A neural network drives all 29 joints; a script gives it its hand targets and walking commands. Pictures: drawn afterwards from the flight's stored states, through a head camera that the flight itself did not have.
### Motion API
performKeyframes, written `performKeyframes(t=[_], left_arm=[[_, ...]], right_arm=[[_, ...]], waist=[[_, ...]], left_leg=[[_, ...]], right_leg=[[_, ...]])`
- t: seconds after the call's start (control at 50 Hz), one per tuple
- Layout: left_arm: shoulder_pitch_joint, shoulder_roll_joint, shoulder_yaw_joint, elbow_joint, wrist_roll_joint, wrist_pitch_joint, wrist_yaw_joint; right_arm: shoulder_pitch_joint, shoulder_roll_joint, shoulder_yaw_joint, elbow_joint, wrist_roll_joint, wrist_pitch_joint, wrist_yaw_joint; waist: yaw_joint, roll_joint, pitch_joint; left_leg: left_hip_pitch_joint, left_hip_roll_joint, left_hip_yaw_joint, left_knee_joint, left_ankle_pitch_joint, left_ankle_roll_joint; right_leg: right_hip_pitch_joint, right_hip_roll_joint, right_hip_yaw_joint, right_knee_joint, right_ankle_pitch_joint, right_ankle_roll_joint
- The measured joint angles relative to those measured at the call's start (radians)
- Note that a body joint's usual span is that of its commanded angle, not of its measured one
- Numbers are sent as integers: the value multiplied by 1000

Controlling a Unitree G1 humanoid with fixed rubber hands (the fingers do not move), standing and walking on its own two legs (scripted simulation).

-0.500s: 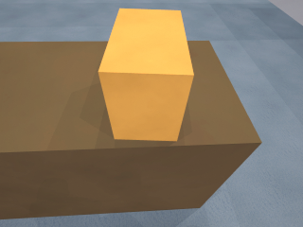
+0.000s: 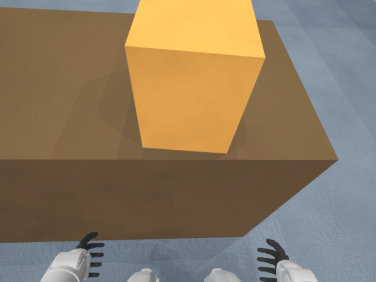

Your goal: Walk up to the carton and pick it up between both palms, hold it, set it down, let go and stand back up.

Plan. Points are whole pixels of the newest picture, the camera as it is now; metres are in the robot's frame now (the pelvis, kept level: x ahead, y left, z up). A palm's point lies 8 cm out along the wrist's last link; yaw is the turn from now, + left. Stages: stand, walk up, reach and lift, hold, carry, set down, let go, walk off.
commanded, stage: reach and lift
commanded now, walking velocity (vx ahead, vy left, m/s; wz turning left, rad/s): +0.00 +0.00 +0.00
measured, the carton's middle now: (191, 58) +0.53 -0.01 +0.17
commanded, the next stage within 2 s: none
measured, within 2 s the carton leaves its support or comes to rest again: neither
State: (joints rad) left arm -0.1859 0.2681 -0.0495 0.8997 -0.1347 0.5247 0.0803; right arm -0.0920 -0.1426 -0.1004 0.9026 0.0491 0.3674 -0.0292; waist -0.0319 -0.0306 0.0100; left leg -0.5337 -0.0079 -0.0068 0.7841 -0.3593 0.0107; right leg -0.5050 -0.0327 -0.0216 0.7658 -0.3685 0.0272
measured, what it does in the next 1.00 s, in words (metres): stands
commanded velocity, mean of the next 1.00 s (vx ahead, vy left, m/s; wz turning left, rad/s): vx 0.00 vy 0.00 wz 0.00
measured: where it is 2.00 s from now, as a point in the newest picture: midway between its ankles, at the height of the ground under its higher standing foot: outside the picture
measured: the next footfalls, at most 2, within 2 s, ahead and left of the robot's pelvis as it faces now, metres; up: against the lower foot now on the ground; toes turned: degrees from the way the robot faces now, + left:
none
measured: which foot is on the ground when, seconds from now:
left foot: down 0.00-1.00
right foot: down 0.00-1.00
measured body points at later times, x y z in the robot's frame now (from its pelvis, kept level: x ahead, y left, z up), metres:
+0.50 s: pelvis +0.00 -0.02 +0.04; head +0.03 -0.01 +0.49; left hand +0.21 +0.20 -0.05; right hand +0.18 -0.21 -0.05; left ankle +0.02 +0.11 -0.71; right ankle +0.01 -0.13 -0.71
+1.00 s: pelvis +0.00 -0.01 +0.04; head +0.02 +0.00 +0.49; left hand +0.17 +0.20 +0.01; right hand +0.15 -0.19 +0.00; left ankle +0.02 +0.11 -0.71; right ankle +0.01 -0.13 -0.71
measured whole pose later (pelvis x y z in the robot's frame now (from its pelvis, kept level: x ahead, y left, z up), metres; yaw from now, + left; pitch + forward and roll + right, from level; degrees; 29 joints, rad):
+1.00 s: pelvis +0.00 -0.01 +0.04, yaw -4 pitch +2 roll +0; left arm 0.38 0.28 -0.06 -0.10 -0.15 0.51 -0.01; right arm 0.45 -0.09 0.11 -0.10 0.16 0.45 -0.21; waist 0.06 -0.03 -0.01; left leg -0.20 0.02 0.06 0.28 -0.12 -0.01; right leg -0.23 0.00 0.05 0.31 -0.13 0.01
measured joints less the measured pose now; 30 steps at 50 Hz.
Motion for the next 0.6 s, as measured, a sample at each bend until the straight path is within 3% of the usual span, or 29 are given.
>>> performKeyframes(t=[0.08, 0.14, 0.22, 0.3, 0.42, 0.52, 0.6], left_arm=[[-115, -40, 42, -31, 83, 26, -79], [-9, -108, 78, -162, 158, 39, -110], [169, -165, 88, -286, 190, 34, -111], [278, -139, 67, -362, 171, 9, -99], [266, -39, 22, -468, 70, 44, -78], [221, 0, 18, -541, 48, 66, -111], [276, -7, 36, -617, 69, 66, -149]], right_arm=[[-117, 17, 61, 15, 81, 30, -71], [-76, 60, 91, 30, 79, -39, -97], [76, 73, 119, -39, 38, -105, -93], [215, 62, 117, -207, 24, -106, -93], [254, 68, 102, -449, 31, 22, -102], [244, 73, 150, -573, 67, 100, -148], [312, 73, 204, -663, 96, 116, -191]], waist=[[-2, 23, -18], [23, 24, -25], [44, 21, -45], [59, 15, -31], [55, 0, -21], [49, -1, -18], [65, 6, -28]], left_leg=[[-4, 26, -16, -27, 11, -9], [114, 48, 19, -177, 71, -12], [240, 45, 38, -347, 140, -18], [290, 37, 34, -413, 173, -21], [261, 31, 23, -416, 194, -27], [280, 35, 22, -446, 216, -33], [327, 45, 42, -490, 230, -36]], right_leg=[[19, 29, -11, -82, 71, -14], [128, 51, 23, -243, 122, -16], [244, 49, 39, -402, 188, -22], [278, 41, 33, -426, 196, -26], [227, 35, 23, -373, 182, -32], [246, 39, 22, -403, 204, -36], [293, 50, 41, -467, 237, -36]])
